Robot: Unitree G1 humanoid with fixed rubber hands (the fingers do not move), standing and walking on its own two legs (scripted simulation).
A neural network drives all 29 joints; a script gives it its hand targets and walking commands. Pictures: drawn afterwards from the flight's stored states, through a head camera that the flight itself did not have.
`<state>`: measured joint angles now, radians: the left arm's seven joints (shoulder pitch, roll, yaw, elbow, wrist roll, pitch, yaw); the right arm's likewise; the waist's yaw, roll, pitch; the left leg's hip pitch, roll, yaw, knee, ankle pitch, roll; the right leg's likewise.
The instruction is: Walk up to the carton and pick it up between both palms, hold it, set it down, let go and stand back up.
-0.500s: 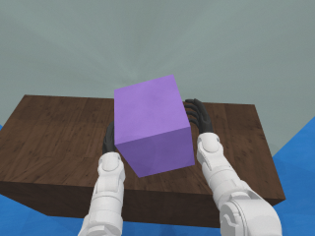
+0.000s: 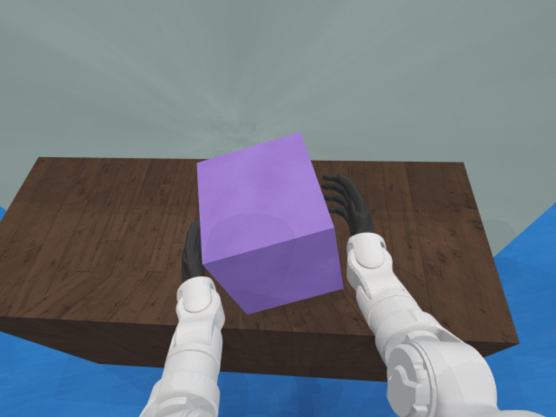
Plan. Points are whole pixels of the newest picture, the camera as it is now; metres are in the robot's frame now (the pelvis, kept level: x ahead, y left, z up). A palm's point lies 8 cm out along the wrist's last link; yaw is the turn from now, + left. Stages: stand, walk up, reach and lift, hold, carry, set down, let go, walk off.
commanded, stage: set down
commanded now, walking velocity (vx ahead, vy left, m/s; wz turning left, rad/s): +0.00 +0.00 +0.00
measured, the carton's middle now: (272, 227) +0.40 +0.05 -0.01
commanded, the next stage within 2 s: none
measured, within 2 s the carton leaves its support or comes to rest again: rests again in 0.84 s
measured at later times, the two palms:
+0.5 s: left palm (203, 282) +0.33 +0.16 -0.05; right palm (354, 243) +0.40 -0.09 -0.05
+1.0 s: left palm (179, 264) +0.34 +0.19 -0.02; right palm (370, 225) +0.42 -0.11 -0.03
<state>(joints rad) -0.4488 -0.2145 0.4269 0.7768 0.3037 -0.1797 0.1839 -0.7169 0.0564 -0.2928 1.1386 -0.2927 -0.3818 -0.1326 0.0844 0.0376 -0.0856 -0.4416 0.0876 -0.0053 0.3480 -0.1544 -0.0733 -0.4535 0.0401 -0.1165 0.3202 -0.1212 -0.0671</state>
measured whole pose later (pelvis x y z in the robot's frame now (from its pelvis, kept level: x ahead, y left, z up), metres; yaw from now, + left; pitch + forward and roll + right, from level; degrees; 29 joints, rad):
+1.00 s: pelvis -0.03 +0.02 -0.04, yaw -3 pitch +26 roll -1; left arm -0.60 -0.08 0.17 0.92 -0.02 -0.30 0.28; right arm -0.83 -0.23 0.02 1.24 0.14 -0.32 -0.07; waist 0.22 0.05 -0.26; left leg -0.89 0.10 0.02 0.72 -0.28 -0.05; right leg -0.91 0.03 -0.08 0.66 -0.21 -0.05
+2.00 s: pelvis -0.04 +0.00 -0.03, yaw +0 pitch +23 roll +0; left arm -0.36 -0.03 0.12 0.73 -0.03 -0.29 0.24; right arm -0.59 -0.25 0.08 1.06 0.24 -0.39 0.01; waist 0.10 -0.01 -0.16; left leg -0.83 0.09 -0.02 0.66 -0.22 -0.08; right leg -0.84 0.03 -0.12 0.62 -0.19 -0.08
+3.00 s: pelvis -0.02 +0.00 -0.01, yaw +1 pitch +7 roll +0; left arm 0.07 0.01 0.01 0.54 0.02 -0.36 0.21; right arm -0.09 -0.21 0.14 0.95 0.30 -0.62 0.10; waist 0.05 -0.02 0.00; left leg -0.41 0.07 -0.03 0.53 -0.23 -0.07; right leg -0.42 0.02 -0.13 0.52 -0.22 -0.07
